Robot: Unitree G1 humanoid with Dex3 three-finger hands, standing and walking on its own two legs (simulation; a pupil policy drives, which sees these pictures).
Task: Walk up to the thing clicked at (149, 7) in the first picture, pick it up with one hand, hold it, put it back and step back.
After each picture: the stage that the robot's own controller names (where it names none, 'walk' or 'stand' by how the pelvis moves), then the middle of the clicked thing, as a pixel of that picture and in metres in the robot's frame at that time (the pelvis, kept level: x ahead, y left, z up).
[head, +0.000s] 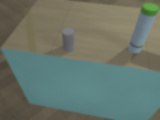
stand; (141, 30) +0.66 -0.28 +0.01
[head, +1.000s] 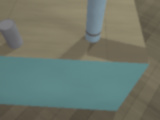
sink last; (95, 15) +0.61 -0.03 +0.05
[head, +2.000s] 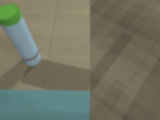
rise first; (22, 39) +0.46 +0.26 +0.05
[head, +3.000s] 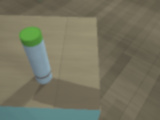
stand; (38, 58) +0.44 +0.19 +0.03
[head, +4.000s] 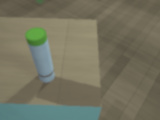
stand; (42, 58) +0.46 +0.18 +0.01
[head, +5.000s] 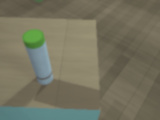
stand; (40, 60) +0.45 +0.18 +0.01
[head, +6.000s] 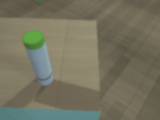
stand; (40, 61) +0.44 +0.18 +0.01
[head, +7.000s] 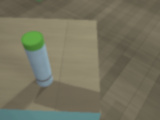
stand; (39, 62) +0.43 +0.18 +0.01
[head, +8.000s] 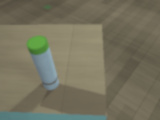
rise first; (45, 65) +0.43 +0.19 +0.02
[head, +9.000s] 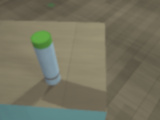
go down; (47, 61) +0.45 +0.18 +0.02
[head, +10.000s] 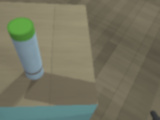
go down; (29, 53) +0.44 +0.17 +0.03
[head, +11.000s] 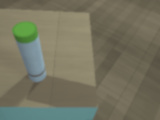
go down; (32, 55) +0.44 +0.17 +0.03
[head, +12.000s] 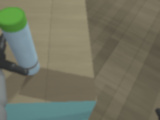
close in; (22, 46) +0.44 +0.18 +0.07
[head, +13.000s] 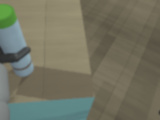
lift; (14, 46) +0.44 +0.20 +0.08
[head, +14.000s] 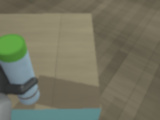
lift; (21, 75) +0.33 +0.19 +0.10
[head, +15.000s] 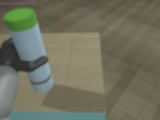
lift; (33, 55) +0.33 +0.15 +0.20
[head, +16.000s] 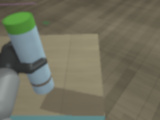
hold; (33, 58) +0.34 +0.16 +0.19
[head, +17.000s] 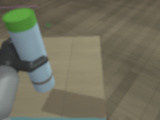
crouch; (33, 56) +0.33 +0.15 +0.21
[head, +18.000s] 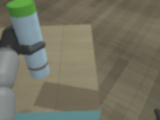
crouch; (31, 43) +0.41 +0.16 +0.17
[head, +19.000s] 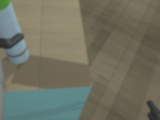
lower; (8, 31) +0.48 +0.20 +0.09
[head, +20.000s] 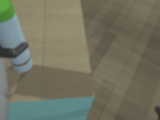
lower; (12, 41) +0.45 +0.20 +0.08
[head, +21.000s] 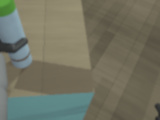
lower; (12, 36) +0.47 +0.20 +0.08
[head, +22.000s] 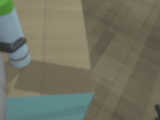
lower; (11, 36) +0.47 +0.20 +0.08
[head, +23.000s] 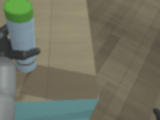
open; (23, 41) +0.45 +0.18 +0.08
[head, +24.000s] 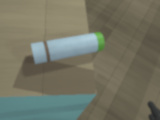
rise; (68, 47) +0.47 +0.02 -0.01
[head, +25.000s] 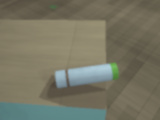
sink last; (86, 75) +0.43 +0.03 -0.03
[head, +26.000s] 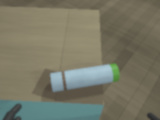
stand; (84, 77) +0.39 +0.01 -0.03
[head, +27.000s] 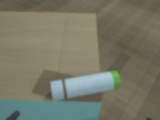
stand; (85, 85) +0.36 +0.00 -0.02
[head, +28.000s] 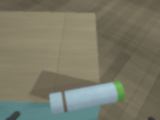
stand; (86, 97) +0.31 +0.00 -0.02
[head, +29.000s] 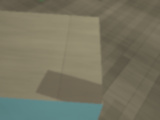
stand; out of the picture +0.25 -0.22 -0.66
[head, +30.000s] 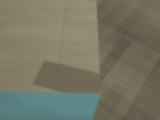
walk; out of the picture +0.26 -0.24 -0.73
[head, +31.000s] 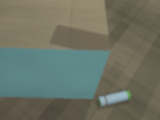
walk; (114, 98) +0.51 -0.28 -0.72
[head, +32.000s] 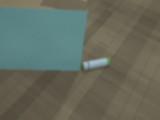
walk; (95, 63) +0.89 -0.17 -0.73
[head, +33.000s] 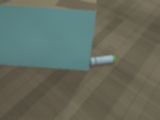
stand; (102, 59) +1.05 -0.21 -0.73
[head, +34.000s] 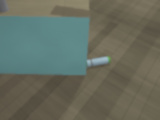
stand; (98, 61) +1.09 -0.18 -0.75
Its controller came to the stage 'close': yes
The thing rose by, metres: 0.19
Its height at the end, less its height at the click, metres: -0.76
